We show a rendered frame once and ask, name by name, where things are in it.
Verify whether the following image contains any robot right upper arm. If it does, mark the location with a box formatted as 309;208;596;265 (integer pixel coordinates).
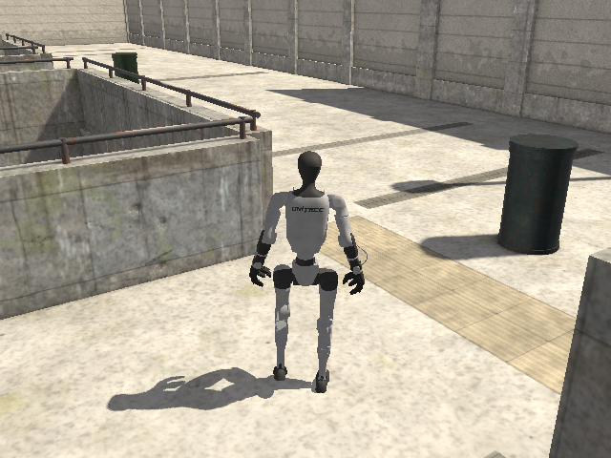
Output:
328;194;353;248

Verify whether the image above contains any left robot hand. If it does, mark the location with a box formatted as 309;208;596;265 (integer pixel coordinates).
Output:
249;265;271;287

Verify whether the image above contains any right robot hand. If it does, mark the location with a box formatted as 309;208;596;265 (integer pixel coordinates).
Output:
343;271;365;295

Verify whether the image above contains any robot left upper arm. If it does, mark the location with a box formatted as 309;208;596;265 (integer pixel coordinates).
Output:
262;192;288;244

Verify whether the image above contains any robot right thigh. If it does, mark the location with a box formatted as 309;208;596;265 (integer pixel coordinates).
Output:
316;266;338;335

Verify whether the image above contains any left robot shin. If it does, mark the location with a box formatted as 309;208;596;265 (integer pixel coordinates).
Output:
275;303;288;369

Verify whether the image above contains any robot left forearm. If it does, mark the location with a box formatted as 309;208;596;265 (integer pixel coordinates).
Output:
252;230;271;269

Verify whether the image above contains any robot right forearm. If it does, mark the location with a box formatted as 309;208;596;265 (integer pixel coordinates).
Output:
344;233;363;275

